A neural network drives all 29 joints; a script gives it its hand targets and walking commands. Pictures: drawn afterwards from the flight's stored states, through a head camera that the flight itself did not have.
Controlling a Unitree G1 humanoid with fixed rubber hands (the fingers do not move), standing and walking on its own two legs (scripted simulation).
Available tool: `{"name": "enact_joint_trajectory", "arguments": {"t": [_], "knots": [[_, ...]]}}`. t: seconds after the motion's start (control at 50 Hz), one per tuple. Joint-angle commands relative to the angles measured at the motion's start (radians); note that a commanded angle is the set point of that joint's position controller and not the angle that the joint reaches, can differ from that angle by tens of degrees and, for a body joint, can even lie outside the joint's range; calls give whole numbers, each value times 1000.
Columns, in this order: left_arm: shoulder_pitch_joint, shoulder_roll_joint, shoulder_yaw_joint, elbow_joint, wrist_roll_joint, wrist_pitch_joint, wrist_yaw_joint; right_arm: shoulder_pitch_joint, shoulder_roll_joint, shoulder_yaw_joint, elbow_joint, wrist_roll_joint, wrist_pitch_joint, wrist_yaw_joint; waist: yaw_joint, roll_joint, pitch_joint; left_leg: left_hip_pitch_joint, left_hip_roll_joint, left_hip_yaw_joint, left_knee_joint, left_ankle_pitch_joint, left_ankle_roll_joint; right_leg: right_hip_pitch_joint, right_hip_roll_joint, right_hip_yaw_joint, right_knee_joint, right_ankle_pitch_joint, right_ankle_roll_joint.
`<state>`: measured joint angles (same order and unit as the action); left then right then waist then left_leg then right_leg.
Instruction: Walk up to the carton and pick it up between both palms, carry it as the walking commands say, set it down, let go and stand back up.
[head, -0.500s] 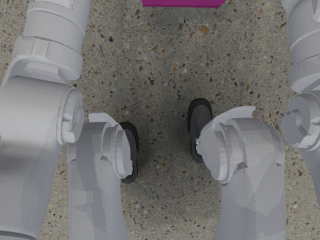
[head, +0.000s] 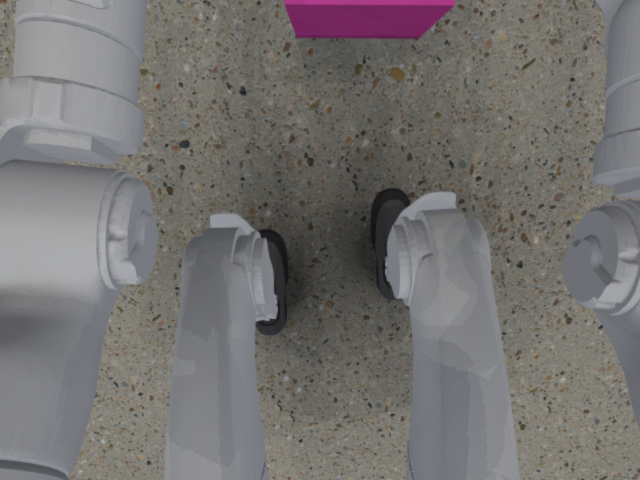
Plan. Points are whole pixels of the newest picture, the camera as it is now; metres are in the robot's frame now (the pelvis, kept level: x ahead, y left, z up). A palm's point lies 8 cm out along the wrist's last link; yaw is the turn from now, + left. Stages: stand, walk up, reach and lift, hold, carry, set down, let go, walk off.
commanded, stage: set down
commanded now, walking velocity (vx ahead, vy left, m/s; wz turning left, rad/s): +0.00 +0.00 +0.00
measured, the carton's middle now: out of the picture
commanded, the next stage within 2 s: let go in 0.66 s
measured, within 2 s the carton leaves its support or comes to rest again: neither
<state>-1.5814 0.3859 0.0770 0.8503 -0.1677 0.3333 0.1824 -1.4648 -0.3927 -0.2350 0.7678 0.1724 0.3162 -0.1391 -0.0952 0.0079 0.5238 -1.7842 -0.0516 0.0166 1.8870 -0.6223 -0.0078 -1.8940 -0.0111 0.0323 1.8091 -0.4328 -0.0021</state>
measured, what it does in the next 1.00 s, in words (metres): rises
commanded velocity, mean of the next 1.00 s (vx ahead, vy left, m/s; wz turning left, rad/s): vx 0.00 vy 0.00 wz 0.00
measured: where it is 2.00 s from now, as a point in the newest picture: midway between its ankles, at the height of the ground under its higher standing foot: (330, 281)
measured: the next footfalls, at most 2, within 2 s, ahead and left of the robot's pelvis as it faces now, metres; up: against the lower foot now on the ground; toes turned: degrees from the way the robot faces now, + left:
none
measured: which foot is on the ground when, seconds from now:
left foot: down 0.00-1.00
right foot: down 0.00-1.00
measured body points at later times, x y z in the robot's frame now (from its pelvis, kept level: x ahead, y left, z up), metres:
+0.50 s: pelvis +0.00 -0.01 +0.13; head +0.36 -0.05 +0.38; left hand +0.61 +0.10 +0.02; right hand +0.55 -0.27 +0.01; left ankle +0.10 +0.12 -0.45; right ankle +0.15 -0.12 -0.45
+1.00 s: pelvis +0.03 -0.01 +0.21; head +0.36 -0.06 +0.50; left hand +0.53 +0.12 +0.06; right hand +0.47 -0.27 +0.06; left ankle +0.10 +0.12 -0.45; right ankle +0.15 -0.12 -0.45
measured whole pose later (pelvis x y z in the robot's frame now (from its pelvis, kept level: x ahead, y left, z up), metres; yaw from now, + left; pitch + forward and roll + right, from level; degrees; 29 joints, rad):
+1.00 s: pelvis +0.03 -0.01 +0.21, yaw -1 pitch +21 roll +3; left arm -0.97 0.24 0.18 0.51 -0.03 0.33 0.16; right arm -0.92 -0.32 -0.17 0.48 0.03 0.33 -0.01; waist -0.10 0.01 0.52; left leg -1.01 -0.05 -0.01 0.99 -0.35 -0.02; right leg -1.11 -0.02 0.02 0.97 -0.23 -0.02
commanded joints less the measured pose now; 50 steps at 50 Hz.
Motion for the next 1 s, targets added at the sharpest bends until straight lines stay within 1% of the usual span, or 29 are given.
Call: {"name": "enact_joint_trajectory", "arguments": {"t": [0.0, 0.02, 0.04, 0.06, 0.08, 0.14, 0.2, 0.24, 0.28, 0.3, 0.36, 0.44, 0.46, 0.5, 0.52, 0.58, 0.6, 0.62, 0.68, 0.7, 0.72, 0.74, 0.82, 0.84, 0.86, 0.88, 0.92, 0.94, 0.98], "knots": [[-279, 80, -42, -193, -25, 4, -13, -234, -185, -21, -185, 9, -2, 18, -97, 42, -2018, 583, -68, 9, -323, 354, 11, 960, 83, -107, -207, 458, -3], [-328, 89, -12, -265, -29, 1, -11, -330, -186, 0, -283, 32, -2, 21, -50, 58, -2122, 565, -81, 46, -305, 352, 10, 1067, 76, -88, -203, 483, -2], [-305, 89, -8, -271, -27, 1, -19, -244, -185, -28, -251, 1, 0, 28, -89, 49, -2106, 601, -71, 31, -344, 406, 2, 1059, 77, -106, -232, 527, 2], [-320, 145, 21, -218, -2, 7, -9, -293, -193, -8, -231, 7, 15, 25, -36, 25, -2019, 491, -71, 45, -341, 334, 15, 1068, 73, -69, -251, 472, 2], [-303, 84, -11, -212, -14, 25, -27, -232, -205, -32, -195, -9, 16, 42, -92, 43, -2039, 610, -62, 20, -396, 356, 4, 1024, 74, -103, -288, 465, 4], [-278, 89, 42, -234, -4, 12, -31, -247, -184, -24, -246, -18, 9, 40, -64, -41, -2063, 592, -75, 16, -438, 415, 16, 1140, 71, -69, -337, 544, 14], [-276, 119, 74, -224, 36, 14, -29, -300, -146, -8, -259, 10, 22, 38, 9, -12, -2109, 617, -82, 27, -490, 363, 21, 1226, 73, -54, -371, 522, 20], [-281, 129, 73, -197, 56, 22, -45, -278, -141, -6, -259, 20, 27, 39, -7, -5, -2088, 562, -73, 38, -531, 327, 18, 1282, 61, -57, -400, 544, 30], [-233, 209, 150, -146, 77, 13, -43, -305, -139, 2, -250, 6, 38, 25, 80, -114, -2031, 438, -85, 36, -592, 324, 32, 1419, 55, -10, -422, 592, 36], [-264, 181, 117, -218, 36, 10, -57, -302, -178, -45, -321, -16, 25, 21, -10, -91, -2078, 490, -82, 42, -606, 295, 25, 1479, 65, -22, -465, 568, 29], [-228, 164, 79, -132, 39, 24, -71, -242, -120, -2, -157, -5, 60, 26, 37, -40, -2001, 545, -72, 41, -689, 288, 18, 1444, 55, -6, -527, 508, 27], [-243, 121, 67, -201, 40, 14, -76, -227, -143, -29, -178, -25, 43, 35, -4, 29, -2038, 685, -65, 22, -734, 340, 2, 1447, 65, -6, -610, 489, 3], [-270, 113, 47, -235, 5, 10, -81, -271, -155, -47, -235, -29, 24, 39, -56, -23, -2003, 718, -58, 7, -764, 355, 9, 1397, 68, -53, -638, 511, 10], [-268, 136, 12, -395, -9, -1, -82, -280, -192, -44, -390, -3, 12, 35, -38, 48, -2216, 827, -63, 4, -793, 468, 3, 1586, 64, -18, -647, 690, 3], [-266, 111, 11, -163, 3, 25, -83, -244, -199, -59, -172, -51, 27, 35, -96, -11, -2004, 682, -63, 11, -773, 309, 1, 1503, 56, -20, -668, 527, 10], [-205, 114, 115, -82, 80, -8, -110, -236, -65, -13, -119, -91, 10, 65, -2, -71, -1755, 648, -51, 9, -876, 281, 22, 1457, 47, -9, -757, 412, 27], [-254, 174, 162, -174, 110, -38, -99, -302, -83, -24, -244, -89, -14, 61, 43, -52, -1854, 640, -66, 17, -865, 299, 23, 1531, 48, 21, -735, 443, 17], [-233, 164, 162, -127, 99, -40, -110, -271, -55, 1, -179, -75, -15, 62, 37, -88, -1888, 664, -63, 11, -879, 330, 22, 1575, 45, 23, -746, 485, 27], [-174, 121, 159, -63, 151, -35, -112, -196, -49, -66, -111, -127, -17, 64, 13, 14, -1905, 775, -60, 6, -910, 316, 6, 1557, 55, -5, -764, 451, 25], [-74, 110, 179, 9, 186, -30, -110, -202, -76, -64, -158, -152, -13, 70, 50, 12, -1900, 740, -57, 21, -891, 358, 4, 1555, 54, 4, -752, 486, 29], [-34, 61, 146, -20, 168, -27, -109, -75, -71, -94, -39, -184, -13, 76, -21, -3, -1925, 831, -54, 7, -922, 384, -14, 1543, 60, -37, -771, 503, 29], [-38, 25, 128, -51, 170, -35, -108, -62, -68, -90, -49, -199, -23, 84, -28, 62, -1893, 815, -62, 16, -912, 417, -25, 1562, 54, -27, -777, 542, 15], [186, 55, 147, -375, 164, -46, -32, 111, -86, 3, -311, -151, -24, 125, 2, -33, -2198, 1090, -62, -17, -937, 650, -7, 1740, 80, -50, -753, 754, 12], [164, 57, 159, -484, 176, -40, 1, 160, -156, -30, -378, -161, -28, 123, -34, 9, -2284, 1085, -55, -18, -930, 678, -28, 1834, 69, -23, -745, 855, 3], [363, 15, 147, -431, 169, -38, -5, 277, -78, 39, -349, -163, -19, 120, -26, -75, -2186, 982, -67, -7, -954, 646, -4, 1981, 53, 4, -757, 909, 9], [198, 26, 133, -464, 123, -29, -14, 136, -98, 32, -373, -142, -14, 121, -26, -121, -2050, 881, -61, -16, -954, 525, 8, 1808, 52, -15, -758, 770, 22], [519, -64, 100, -609, 147, -34, -16, 443, -85, 36, -574, -146, -28, 139, -37, -87, -2172, 1002, -70, -10, -981, 619, 5, 2054, 53, 41, -806, 918, 3], [465, -12, 91, -606, 115, -45, -27, 413, -139, 41, -554, -132, -33, 132, -40, -120, -2013, 912, -82, 11, -994, 536, -2, 1966, 51, 16, -815, 880, 17], [571, -62, 72, -688, 156, -23, -27, 624, -79, 59, -574, -100, -18, 150, -15, 40, -2062, 1104, -61, -16, -1019, 622, -10, 1913, 54, 21, -853, 836, -1]]}}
